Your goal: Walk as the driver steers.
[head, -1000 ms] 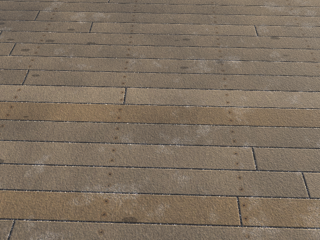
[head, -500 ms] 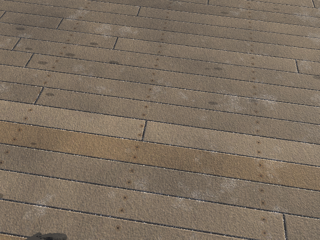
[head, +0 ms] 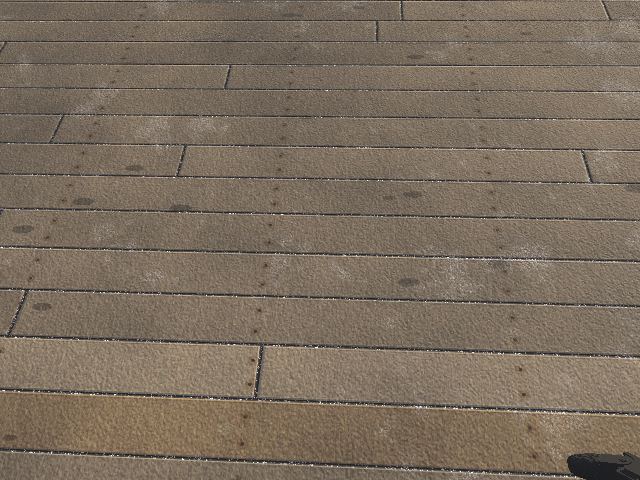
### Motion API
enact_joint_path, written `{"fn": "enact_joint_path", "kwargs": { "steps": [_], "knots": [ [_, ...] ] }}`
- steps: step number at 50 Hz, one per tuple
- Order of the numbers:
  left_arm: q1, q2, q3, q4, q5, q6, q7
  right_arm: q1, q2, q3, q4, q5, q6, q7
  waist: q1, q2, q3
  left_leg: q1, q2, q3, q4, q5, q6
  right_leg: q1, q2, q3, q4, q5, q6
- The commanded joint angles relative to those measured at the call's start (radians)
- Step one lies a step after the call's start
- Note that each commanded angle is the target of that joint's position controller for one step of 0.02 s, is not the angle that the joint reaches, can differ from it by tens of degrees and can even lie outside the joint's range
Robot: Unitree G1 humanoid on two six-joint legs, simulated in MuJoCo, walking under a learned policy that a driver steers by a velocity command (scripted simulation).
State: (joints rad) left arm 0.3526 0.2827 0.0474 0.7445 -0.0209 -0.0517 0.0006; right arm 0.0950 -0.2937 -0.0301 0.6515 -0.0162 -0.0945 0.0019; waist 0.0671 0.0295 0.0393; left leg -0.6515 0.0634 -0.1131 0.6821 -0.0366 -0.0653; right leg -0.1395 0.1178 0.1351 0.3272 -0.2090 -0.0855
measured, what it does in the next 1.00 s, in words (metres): walks ahead: left foot, then right foot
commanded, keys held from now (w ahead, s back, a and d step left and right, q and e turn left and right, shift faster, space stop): w+e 0.14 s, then w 0.18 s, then no key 0.68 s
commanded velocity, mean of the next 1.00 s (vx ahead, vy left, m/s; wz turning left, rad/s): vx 0.27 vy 0.00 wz -0.20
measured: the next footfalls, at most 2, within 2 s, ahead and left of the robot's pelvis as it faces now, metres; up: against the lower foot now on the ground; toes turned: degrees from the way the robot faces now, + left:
left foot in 0.16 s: +0.28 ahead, +0.13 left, +0.00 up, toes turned -11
right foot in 0.58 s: +0.44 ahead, -0.14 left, +0.00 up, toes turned -10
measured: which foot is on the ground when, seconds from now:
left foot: up 0.00-0.14, down 0.16-0.60, up 0.62-0.86, down 0.88-1.00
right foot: down 0.00-0.18, up 0.20-0.56, down 0.58-1.00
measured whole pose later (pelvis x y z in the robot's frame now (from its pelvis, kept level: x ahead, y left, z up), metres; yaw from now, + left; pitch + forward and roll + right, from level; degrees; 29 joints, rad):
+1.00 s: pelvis +0.37 -0.01 -0.01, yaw -11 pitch -1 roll -1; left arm 0.17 0.23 0.03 0.82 0.02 0.00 0.01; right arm 0.24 -0.25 -0.02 0.89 -0.02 0.00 -0.03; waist 0.00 -0.02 0.02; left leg -0.23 0.04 -0.02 0.55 -0.30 -0.03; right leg -0.30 0.03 0.00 0.50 -0.18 -0.01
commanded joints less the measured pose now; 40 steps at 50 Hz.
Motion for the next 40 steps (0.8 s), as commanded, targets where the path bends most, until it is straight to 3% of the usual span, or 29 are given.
{"fn": "enact_joint_path", "kwargs": {
  "steps": [1,5,7,8,9,10,11,12,13,15,16,18,20,21,25,27,29,30,31,32,33,34,35,36,38,40],
  "knots": [
    [0.029,0.181,0.052,-0.044,-0.009,-0.001,0.016,-0.115,-0.062,-0.015,-0.086,0.013,-0.023,0.008,0.012,-0.11,-0.038,0.155,-0.077,0.052,-0.127,0.125,-0.005,-0.083,-0.205,0.175,-0.067,0.216,-0.119],
    [0.033,0.174,0.055,-0.037,-0.009,0.016,0.024,-0.115,-0.105,-0.037,-0.086,0.023,-0.037,0.018,-0.013,-0.141,-0.04,0.202,-0.08,0.012,-0.217,0.02,0.037,0.034,-0.25,0.292,0.033,0.189,-0.092],
    [0.001,0.152,0.051,-0.049,-0.004,0.02,0.02,0.017,-0.14,-0.059,-0.056,0.019,-0.045,0.009,-0.09,-0.149,-0.097,0.402,-0.068,0.034,-0.278,0.002,0.09,0.014,-0.21,0.281,0.155,0.281,-0.056],
    [-0.01,0.101,0.031,-0.065,0.01,0.016,0.015,0.156,-0.179,-0.073,-0.039,0.002,-0.048,0.002,-0.155,-0.099,-0.229,0.639,0.049,-0.054,-0.239,-0.015,0.151,-0.064,-0.166,0.218,0.368,0.236,-0.027],
    [0.118,0.034,0.009,-0.077,-0.004,0.006,0.015,0.276,-0.256,-0.095,-0.011,-0.014,-0.036,-0.002,-0.135,0.137,-0.381,1.008,0.264,-0.424,-0.251,-0.168,0.307,-0.387,-0.022,0.075,0.697,-0.068,0.048],
    [0.157,0.071,0.006,-0.072,-0.012,-0.001,0.015,0.307,-0.208,-0.089,0.013,0.014,-0.026,0.01,-0.13,0.261,-0.378,1.028,0.346,-0.684,-0.351,-0.372,0.35,-0.558,-0.045,0.055,0.865,-0.377,0.063],
    [0.085,0.145,0.025,-0.062,-0.017,0.0,0.013,0.262,-0.137,-0.07,0.009,0.024,-0.023,0.01,-0.145,0.137,-0.228,0.902,0.308,-0.59,-0.38,-0.464,0.313,-0.615,-0.094,0.071,0.935,-0.303,0.067],
    [0.0,0.154,0.028,-0.078,-0.008,0.002,0.013,0.212,-0.111,-0.06,0.004,0.018,-0.017,0.01,-0.141,0.056,-0.126,0.774,0.263,-0.455,-0.395,-0.391,0.284,-0.609,-0.126,0.028,0.933,-0.231,0.071],
    [-0.059,0.142,0.028,-0.097,0.005,-0.002,0.011,0.178,-0.095,-0.053,0.012,0.012,-0.014,0.013,-0.126,0.029,-0.05,0.662,0.223,-0.364,-0.423,-0.28,0.281,-0.604,-0.149,0.012,0.886,-0.184,0.073],
    [-0.066,0.111,0.026,-0.101,0.006,-0.002,0.002,0.15,-0.072,-0.043,0.024,0.003,-0.016,0.014,-0.085,0.066,-0.02,0.55,0.164,-0.245,-0.469,-0.144,0.271,-0.533,-0.188,-0.007,0.802,-0.131,0.073],
    [-0.058,0.09,0.021,-0.098,0.005,-0.001,-0.002,0.15,-0.072,-0.043,0.032,0.008,-0.019,0.015,-0.076,0.079,-0.027,0.529,0.153,-0.209,-0.484,-0.097,0.279,-0.514,-0.193,-0.024,0.766,-0.124,0.076],
    [-0.093,0.063,0.01,-0.109,0.018,0.0,-0.001,0.141,-0.101,-0.049,0.05,0.014,-0.022,0.015,-0.066,0.069,-0.011,0.491,0.152,-0.125,-0.49,0.195,0.299,-0.494,-0.195,-0.061,0.654,-0.104,0.099],
    [-0.126,0.036,-0.005,-0.115,0.031,-0.007,-0.004,0.128,-0.13,-0.055,0.066,0.016,-0.016,0.011,-0.067,0.053,-0.034,0.469,0.131,-0.028,-0.467,0.422,0.288,-0.422,-0.19,-0.091,0.513,-0.006,0.113],
    [-0.145,0.03,-0.009,-0.114,0.029,-0.011,-0.008,0.133,-0.14,-0.057,0.075,0.018,-0.009,0.007,-0.077,0.056,-0.052,0.46,0.114,0.012,-0.46,0.471,0.274,-0.375,-0.178,-0.107,0.445,0.07,0.113],
    [-0.24,0.054,-0.001,-0.133,0.021,-0.015,-0.021,0.199,-0.154,-0.053,0.124,0.031,0.013,0.0,-0.109,0.066,-0.086,0.521,0.112,0.035,-0.406,0.427,0.235,-0.283,-0.135,-0.107,0.268,0.231,0.094],
    [-0.237,0.077,0.01,-0.137,0.028,-0.016,-0.025,0.19,-0.163,-0.054,0.136,0.039,0.021,-0.002,-0.084,0.068,-0.095,0.542,0.124,0.017,-0.343,0.379,0.21,-0.228,-0.126,-0.097,0.198,0.227,0.066],
    [-0.156,0.115,0.028,-0.107,0.041,-0.016,-0.016,0.197,-0.137,-0.043,0.147,0.036,0.023,-0.004,-0.04,0.031,-0.131,0.514,0.068,0.036,-0.208,0.341,0.16,-0.052,-0.121,-0.107,0.09,0.372,0.023],
    [-0.09,0.182,0.041,-0.107,0.053,-0.014,-0.003,0.22,-0.099,-0.027,0.135,0.009,0.014,-0.004,-0.027,-0.062,-0.22,0.425,0.01,0.078,-0.047,0.144,0.109,0.129,-0.26,0.013,0.142,0.778,-0.03],
    [-0.083,0.172,0.029,-0.113,0.069,0.0,0.005,0.368,-0.015,0.005,0.154,-0.001,0.013,0.001,-0.072,-0.25,-0.348,0.225,-0.065,0.098,0.203,-0.416,0.042,0.361,-0.488,0.24,0.19,1.031,-0.211],
    [-0.062,0.089,0.01,-0.099,0.047,0.014,-0.003,0.361,-0.069,-0.003,0.172,0.012,0.03,0.003,-0.041,-0.239,-0.401,0.206,-0.05,0.033,0.304,-0.66,0.014,0.323,-0.501,0.309,0.148,0.885,-0.253],
    [-0.102,0.074,0.003,-0.092,0.031,0.019,-0.011,0.304,-0.117,-0.018,0.161,0.025,0.047,0.001,-0.042,-0.182,-0.307,0.164,-0.027,0.023,0.346,-0.661,0.003,0.238,-0.449,0.268,0.11,0.697,-0.214],
    [-0.152,0.074,0.003,-0.09,0.03,0.021,-0.015,0.259,-0.111,-0.021,0.159,0.027,0.066,-0.009,-0.054,-0.131,-0.239,0.142,-0.009,0.034,0.341,-0.626,-0.003,0.158,-0.415,0.234,0.077,0.541,-0.175],
    [-0.207,0.083,0.003,-0.093,0.031,0.023,-0.017,0.232,-0.108,-0.024,0.155,0.02,0.086,-0.02,-0.068,-0.118,-0.178,0.157,0.005,0.037,0.298,-0.579,-0.013,0.054,-0.394,0.204,0.035,0.421,-0.155],
    [-0.254,0.095,0.008,-0.093,0.037,0.026,-0.015,0.231,-0.103,-0.025,0.156,0.016,0.103,-0.029,-0.093,-0.144,-0.15,0.221,0.016,0.039,0.243,-0.526,-0.022,-0.047,-0.367,0.169,-0.002,0.326,-0.137],
    [-0.302,0.095,0.012,-0.089,0.049,0.032,-0.011,0.261,-0.068,-0.019,0.178,0.012,0.117,-0.039,-0.116,-0.176,-0.134,0.351,-0.004,0.074,0.132,-0.436,-0.026,-0.171,-0.314,0.092,-0.033,0.247,-0.122],
    [-0.305,0.079,0.009,-0.073,0.047,0.035,-0.005,0.261,-0.05,-0.015,0.193,0.008,0.115,-0.039,-0.115,-0.171,-0.15,0.433,-0.014,0.091,0.017,-0.301,-0.014,-0.194,-0.295,0.057,-0.033,0.165,-0.115]
  ]
}}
